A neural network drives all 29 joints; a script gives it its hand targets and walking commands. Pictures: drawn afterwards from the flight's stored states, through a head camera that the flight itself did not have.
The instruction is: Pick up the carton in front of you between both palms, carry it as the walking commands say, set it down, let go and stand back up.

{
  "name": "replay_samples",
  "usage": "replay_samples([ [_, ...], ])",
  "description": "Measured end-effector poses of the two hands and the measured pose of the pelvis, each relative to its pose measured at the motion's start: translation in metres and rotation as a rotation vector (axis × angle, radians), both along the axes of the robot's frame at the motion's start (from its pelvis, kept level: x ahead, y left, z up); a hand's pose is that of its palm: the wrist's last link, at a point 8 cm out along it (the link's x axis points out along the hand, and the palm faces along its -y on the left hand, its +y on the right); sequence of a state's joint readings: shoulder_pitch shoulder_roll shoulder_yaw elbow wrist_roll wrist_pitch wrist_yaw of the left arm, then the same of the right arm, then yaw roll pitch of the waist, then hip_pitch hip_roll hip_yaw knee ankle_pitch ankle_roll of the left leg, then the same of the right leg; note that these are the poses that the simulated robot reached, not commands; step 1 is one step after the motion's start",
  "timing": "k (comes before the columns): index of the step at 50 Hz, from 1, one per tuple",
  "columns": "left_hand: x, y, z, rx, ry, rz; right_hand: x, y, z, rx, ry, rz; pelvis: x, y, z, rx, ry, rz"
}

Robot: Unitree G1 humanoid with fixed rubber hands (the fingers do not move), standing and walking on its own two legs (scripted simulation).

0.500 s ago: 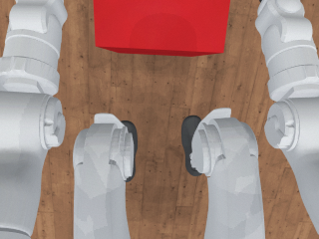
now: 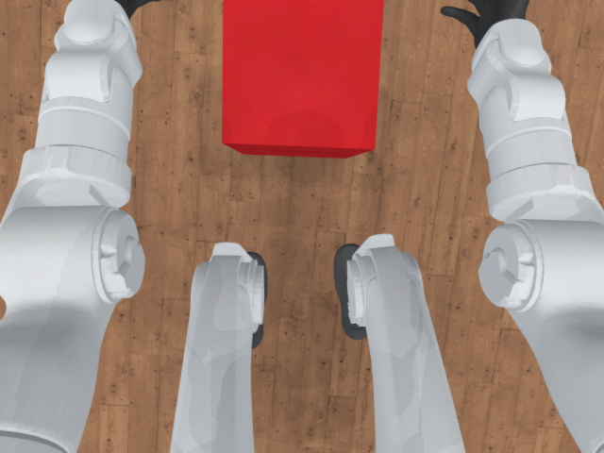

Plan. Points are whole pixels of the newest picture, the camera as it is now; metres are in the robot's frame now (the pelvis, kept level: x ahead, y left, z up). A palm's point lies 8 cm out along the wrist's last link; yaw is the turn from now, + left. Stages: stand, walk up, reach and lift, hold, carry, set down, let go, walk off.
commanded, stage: set down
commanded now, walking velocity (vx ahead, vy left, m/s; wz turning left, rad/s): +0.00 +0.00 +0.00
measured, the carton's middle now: (298, 91) +0.53 -0.01 -0.35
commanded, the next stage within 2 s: let go in 0.46 s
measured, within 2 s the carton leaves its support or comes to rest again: neither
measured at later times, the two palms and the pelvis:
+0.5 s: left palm out of the picture +0.56 +0.19 +0.04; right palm out of the picture +0.54 -0.21 +0.04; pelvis +0.03 +0.00 +0.14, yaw +0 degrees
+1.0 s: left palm out of the picture +0.42 +0.21 +0.15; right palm out of the picture +0.41 -0.24 +0.15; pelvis +0.09 -0.01 +0.25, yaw +1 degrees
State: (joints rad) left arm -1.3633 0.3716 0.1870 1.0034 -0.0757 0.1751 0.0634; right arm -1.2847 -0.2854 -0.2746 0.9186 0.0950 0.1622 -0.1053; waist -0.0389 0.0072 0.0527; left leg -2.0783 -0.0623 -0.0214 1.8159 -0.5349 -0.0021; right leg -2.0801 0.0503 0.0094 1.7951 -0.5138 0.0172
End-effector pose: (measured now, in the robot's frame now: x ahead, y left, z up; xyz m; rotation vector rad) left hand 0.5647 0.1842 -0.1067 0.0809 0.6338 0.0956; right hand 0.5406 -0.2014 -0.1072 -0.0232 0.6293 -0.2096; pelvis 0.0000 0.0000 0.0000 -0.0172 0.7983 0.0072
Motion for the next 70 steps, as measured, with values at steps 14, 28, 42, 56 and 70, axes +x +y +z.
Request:
replay_samples([
  [14, 0.0, 0.005, 0.088, -0.008, -0.001, -0.012, -0.001, -0.007, 0.089, 0.003, -0.003, 0.009, 0.016, 0.002, 0.082, 0.0, 0.037, 0.0],
  [28, -0.008, 0.007, 0.162, 0.011, 0.013, -0.024, -0.008, -0.007, 0.162, -0.013, 0.01, 0.046, 0.03, 0.001, 0.156, 0.008, 0.018, 0.0],
  [42, -0.099, 0.022, 0.214, 0.087, 0.109, -0.024, -0.087, -0.027, 0.218, -0.093, 0.134, 0.161, 0.07, -0.006, 0.225, 0.017, -0.135, 0.002],
  [56, -0.187, 0.031, 0.278, 0.078, 0.129, -0.04, -0.178, -0.034, 0.284, -0.076, 0.153, 0.152, 0.101, -0.007, 0.269, 0.018, -0.372, -0.004],
  [70, -0.278, 0.051, 0.33, 0.079, 0.148, -0.041, -0.263, -0.031, 0.333, -0.077, 0.168, 0.161, 0.116, 0.001, 0.297, 0.014, -0.726, -0.005],
])
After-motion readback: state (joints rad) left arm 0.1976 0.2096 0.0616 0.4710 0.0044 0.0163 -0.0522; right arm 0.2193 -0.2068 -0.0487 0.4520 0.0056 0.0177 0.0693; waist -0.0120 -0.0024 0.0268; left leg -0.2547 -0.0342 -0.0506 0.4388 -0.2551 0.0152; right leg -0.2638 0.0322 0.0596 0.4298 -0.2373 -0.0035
